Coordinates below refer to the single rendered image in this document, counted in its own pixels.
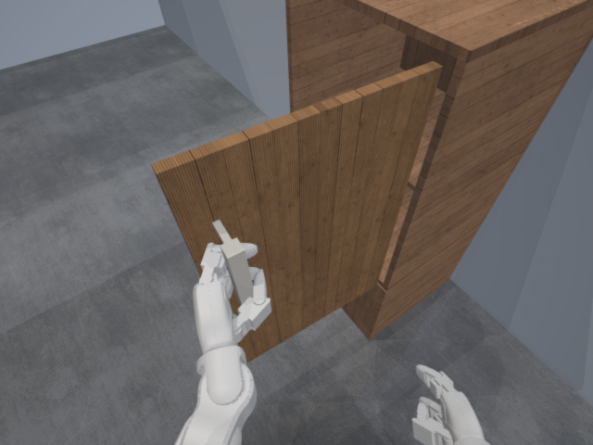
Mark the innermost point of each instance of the robot right hand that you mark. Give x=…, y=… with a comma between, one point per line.
x=443, y=425

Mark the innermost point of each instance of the handle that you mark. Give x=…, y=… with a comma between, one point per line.
x=236, y=262

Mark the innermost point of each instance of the robot left forearm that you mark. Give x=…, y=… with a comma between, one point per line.
x=226, y=396

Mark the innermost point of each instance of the cupboard door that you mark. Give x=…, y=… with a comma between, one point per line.
x=318, y=191

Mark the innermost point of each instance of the robot left hand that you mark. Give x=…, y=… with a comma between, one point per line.
x=215, y=325

